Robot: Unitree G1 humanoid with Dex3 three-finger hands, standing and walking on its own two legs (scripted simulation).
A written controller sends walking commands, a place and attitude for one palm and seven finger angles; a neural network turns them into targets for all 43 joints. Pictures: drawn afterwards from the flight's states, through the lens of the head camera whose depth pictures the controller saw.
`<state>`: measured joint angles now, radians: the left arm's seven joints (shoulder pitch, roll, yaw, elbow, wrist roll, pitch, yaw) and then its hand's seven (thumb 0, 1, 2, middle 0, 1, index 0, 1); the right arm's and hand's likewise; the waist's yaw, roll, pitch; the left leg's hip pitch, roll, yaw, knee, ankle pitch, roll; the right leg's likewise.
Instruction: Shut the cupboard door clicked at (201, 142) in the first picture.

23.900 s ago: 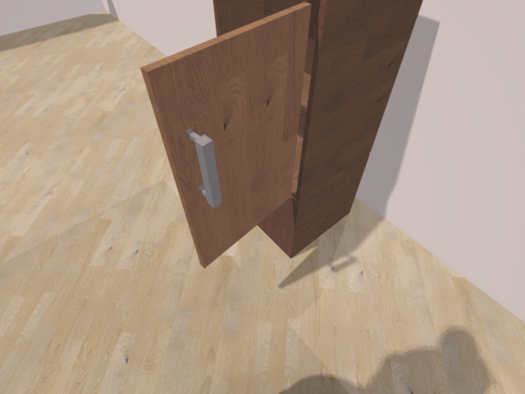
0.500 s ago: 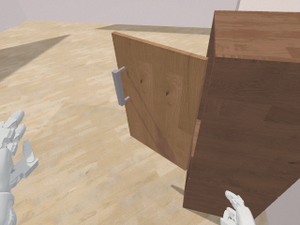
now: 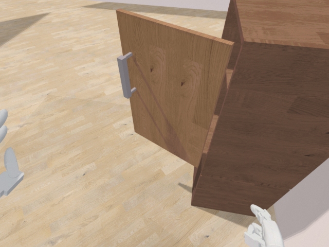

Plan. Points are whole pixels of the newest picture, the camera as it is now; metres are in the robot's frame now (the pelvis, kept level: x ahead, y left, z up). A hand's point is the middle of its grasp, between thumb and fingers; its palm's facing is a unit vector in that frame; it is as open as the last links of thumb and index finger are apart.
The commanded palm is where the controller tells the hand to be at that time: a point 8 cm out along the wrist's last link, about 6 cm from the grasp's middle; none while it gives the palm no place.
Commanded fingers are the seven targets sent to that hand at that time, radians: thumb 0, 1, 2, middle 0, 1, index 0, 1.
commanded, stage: step back with the hand held close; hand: left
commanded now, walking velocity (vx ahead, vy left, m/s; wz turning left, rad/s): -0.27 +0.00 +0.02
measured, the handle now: (128, 76) +0.67 +0.18 +0.04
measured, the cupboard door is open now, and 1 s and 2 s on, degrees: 66 66 66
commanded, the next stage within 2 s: stop stepping back and stand still in 1.02 s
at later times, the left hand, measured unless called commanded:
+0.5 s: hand out of the picture +0.14 +0.27 +0.17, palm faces +0.47 -0.78 -0.41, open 7.4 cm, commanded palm +0.07 +0.30 +0.18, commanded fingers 0.00 0.90 0.90 -0.20 -0.30 -0.20 -0.30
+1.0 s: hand out of the picture +0.07 +0.26 +0.18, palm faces +0.42 -0.78 -0.46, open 7.4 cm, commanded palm +0.02 +0.30 +0.18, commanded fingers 0.00 0.90 0.90 -0.20 -0.30 -0.20 -0.30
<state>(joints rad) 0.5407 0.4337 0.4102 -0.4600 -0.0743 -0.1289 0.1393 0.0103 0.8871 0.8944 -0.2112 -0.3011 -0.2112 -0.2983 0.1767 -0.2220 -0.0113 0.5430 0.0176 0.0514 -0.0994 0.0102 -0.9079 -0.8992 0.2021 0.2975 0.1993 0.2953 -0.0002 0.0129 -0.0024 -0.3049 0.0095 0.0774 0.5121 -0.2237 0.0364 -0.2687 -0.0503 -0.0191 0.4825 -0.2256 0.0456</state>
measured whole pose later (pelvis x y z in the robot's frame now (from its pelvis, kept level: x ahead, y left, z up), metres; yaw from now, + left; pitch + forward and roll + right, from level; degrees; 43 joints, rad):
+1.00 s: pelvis -0.12 +0.00 -0.01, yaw +0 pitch +1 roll -3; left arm 0.57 0.48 0.43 -0.51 -0.05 -0.25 0.15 0.01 0.88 0.89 -0.22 -0.30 -0.22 -0.30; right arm 0.22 -0.22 -0.02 0.62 -0.01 -0.02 -0.09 0.01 -0.91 -0.90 0.20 0.30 0.20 0.30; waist -0.01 0.01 -0.08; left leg -0.43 0.01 -0.02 0.62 -0.20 -0.02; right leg -0.23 0.06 0.05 0.52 -0.32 0.01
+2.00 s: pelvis -0.21 +0.03 -0.01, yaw +1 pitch +0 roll +0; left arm 0.33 0.38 0.25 -0.03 0.00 -0.08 0.08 0.00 0.89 0.90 -0.20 -0.30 -0.20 -0.30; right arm 0.19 -0.29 -0.01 0.75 0.00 -0.08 -0.02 0.01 -0.91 -0.90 0.20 0.30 0.20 0.30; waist 0.03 0.06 -0.03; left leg -0.38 -0.02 0.01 0.56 -0.19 0.03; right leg -0.19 0.02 -0.01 0.63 -0.39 -0.01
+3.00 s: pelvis -0.22 +0.03 +0.00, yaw +0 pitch -2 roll +0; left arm 0.35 0.09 0.00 1.13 0.01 0.00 0.04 0.00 0.91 0.89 -0.20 -0.30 -0.20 -0.30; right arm 0.32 -0.10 -0.01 1.13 -0.02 0.02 -0.03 0.00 -0.91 -0.90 0.20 0.30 0.20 0.29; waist -0.01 0.00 0.01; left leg -0.29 -0.02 0.01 0.44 -0.11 0.02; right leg -0.07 0.02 -0.01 0.44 -0.33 -0.02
